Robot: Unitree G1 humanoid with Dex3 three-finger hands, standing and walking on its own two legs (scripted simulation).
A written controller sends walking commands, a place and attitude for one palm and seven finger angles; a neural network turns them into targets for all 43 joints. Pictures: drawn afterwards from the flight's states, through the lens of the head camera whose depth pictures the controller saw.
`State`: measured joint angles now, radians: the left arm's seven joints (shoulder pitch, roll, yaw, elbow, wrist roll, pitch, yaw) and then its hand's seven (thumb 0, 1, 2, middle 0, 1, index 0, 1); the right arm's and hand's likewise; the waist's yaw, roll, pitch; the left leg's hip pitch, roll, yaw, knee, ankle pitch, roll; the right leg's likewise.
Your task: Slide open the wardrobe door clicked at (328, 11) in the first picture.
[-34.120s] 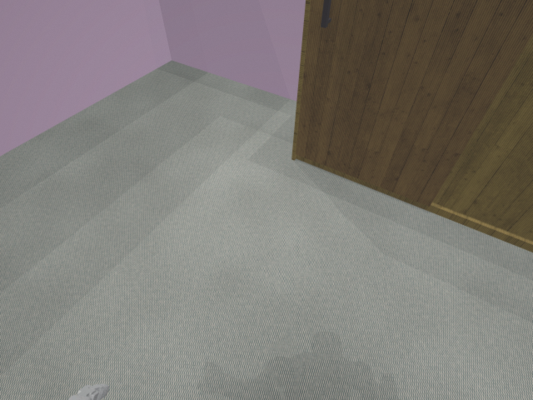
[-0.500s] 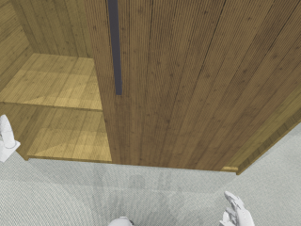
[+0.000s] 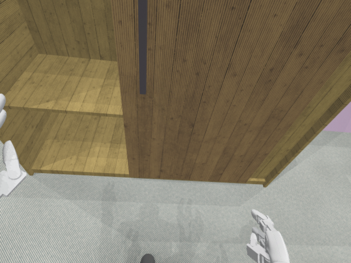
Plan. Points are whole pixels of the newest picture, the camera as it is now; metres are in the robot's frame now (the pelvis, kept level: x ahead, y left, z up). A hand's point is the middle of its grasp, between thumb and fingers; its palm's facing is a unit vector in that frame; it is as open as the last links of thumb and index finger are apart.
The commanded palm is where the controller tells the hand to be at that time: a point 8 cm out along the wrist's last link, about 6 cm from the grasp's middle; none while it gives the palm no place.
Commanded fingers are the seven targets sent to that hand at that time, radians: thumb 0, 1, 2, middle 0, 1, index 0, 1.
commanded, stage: stop stepping back and stand still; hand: left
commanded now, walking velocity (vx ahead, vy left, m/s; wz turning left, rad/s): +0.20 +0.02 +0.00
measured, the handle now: (143, 45) +0.66 +0.18 +0.15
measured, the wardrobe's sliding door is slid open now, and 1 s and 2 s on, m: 0.58 0.58 0.58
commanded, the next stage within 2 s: let the arm hang, fingers relaxed in 0.92 s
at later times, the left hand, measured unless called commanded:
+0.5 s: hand (0, 205) +0.15 +0.27 +0.17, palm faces +0.33 -0.79 -0.52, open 7.4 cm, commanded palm +0.10 +0.31 +0.17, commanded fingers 0.00 0.90 0.90 -0.20 -0.30 -0.20 -0.30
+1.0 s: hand out of the picture +0.19 +0.31 +0.15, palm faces +0.39 -0.79 -0.48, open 7.4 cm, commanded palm none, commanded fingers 0.00 0.90 0.90 -0.20 -0.30 -0.20 -0.30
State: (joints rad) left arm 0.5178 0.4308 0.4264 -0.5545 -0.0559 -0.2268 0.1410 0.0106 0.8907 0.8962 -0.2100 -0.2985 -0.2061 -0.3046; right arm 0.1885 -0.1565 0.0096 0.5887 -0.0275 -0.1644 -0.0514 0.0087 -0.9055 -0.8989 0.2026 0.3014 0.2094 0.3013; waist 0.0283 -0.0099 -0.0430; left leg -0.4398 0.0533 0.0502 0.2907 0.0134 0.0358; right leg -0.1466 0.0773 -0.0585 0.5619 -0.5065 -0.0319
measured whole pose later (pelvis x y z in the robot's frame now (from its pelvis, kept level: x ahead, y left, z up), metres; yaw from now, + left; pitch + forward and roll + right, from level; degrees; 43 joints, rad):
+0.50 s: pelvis -0.06 +0.02 +0.00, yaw -4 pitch +1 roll -1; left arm 0.61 0.49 0.45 -0.51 -0.03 -0.20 0.14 0.01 0.89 0.90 -0.21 -0.30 -0.21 -0.30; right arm 0.32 -0.17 0.02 0.64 -0.04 -0.13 -0.07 0.01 -0.90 -0.90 0.20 0.30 0.21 0.30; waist -0.03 -0.03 -0.06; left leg -0.39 -0.02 0.05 0.55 -0.31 0.02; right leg -0.18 0.05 -0.08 0.41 -0.39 -0.07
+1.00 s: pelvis -0.03 +0.05 -0.01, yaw -3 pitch +2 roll -1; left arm 0.54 0.41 0.43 -0.45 -0.04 -0.21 0.15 0.01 0.89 0.90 -0.21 -0.30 -0.21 -0.30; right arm 0.20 -0.17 0.04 0.62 -0.01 -0.15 -0.06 0.01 -0.91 -0.90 0.20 0.30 0.21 0.30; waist 0.02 0.01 0.00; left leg -0.33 0.04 0.05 0.55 -0.24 0.00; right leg -0.19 0.02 -0.03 0.48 -0.32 -0.01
